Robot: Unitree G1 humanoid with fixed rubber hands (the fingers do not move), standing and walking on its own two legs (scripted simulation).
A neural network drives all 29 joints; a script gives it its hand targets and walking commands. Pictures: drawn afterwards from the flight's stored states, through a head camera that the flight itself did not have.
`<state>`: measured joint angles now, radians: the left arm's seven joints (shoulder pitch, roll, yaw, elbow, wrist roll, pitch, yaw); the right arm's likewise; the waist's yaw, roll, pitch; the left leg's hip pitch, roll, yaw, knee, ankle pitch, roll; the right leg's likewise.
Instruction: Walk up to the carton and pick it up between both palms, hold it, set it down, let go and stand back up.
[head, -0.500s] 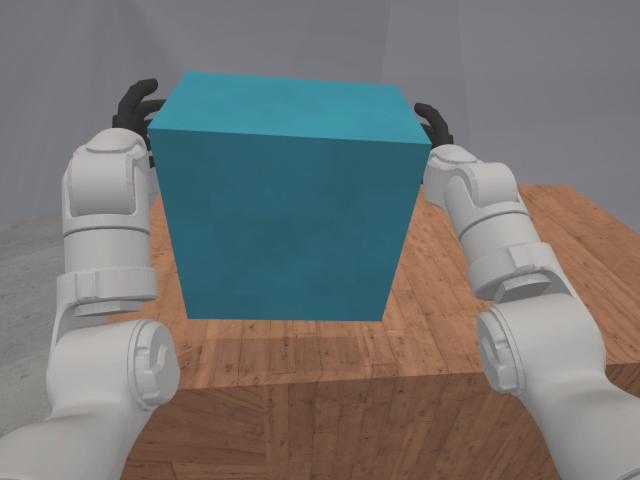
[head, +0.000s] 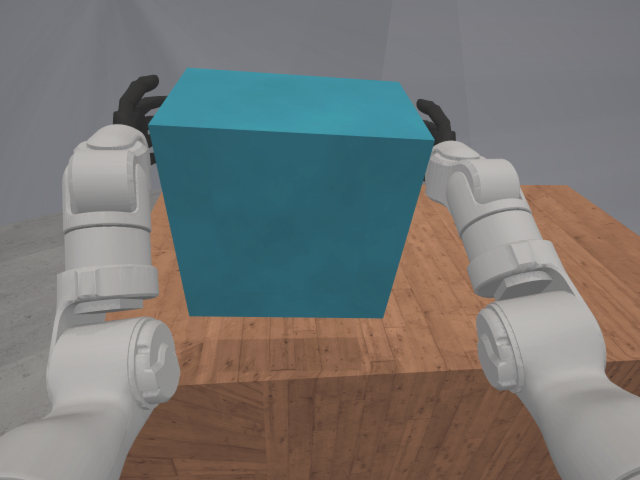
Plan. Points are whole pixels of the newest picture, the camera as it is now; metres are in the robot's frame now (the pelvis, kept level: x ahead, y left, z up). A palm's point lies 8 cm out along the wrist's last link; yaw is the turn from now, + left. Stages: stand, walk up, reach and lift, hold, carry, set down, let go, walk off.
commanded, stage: hold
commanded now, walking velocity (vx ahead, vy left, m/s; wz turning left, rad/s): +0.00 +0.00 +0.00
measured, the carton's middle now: (291, 201) +0.38 +0.02 +0.24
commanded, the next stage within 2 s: none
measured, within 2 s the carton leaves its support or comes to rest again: neither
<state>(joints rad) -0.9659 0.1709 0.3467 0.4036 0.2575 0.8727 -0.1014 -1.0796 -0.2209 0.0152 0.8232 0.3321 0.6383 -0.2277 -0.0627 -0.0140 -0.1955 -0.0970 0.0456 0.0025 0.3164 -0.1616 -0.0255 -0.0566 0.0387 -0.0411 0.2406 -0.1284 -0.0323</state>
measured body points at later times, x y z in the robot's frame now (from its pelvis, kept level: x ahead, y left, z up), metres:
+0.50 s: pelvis +0.01 +0.00 +0.00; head -0.09 +0.02 +0.44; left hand +0.39 +0.19 +0.32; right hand +0.39 -0.15 +0.30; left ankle +0.01 +0.13 -0.75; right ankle +0.01 -0.10 -0.75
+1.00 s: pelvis +0.01 +0.00 +0.00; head -0.10 +0.01 +0.44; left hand +0.38 +0.19 +0.33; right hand +0.38 -0.16 +0.31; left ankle +0.01 +0.13 -0.75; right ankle +0.01 -0.10 -0.75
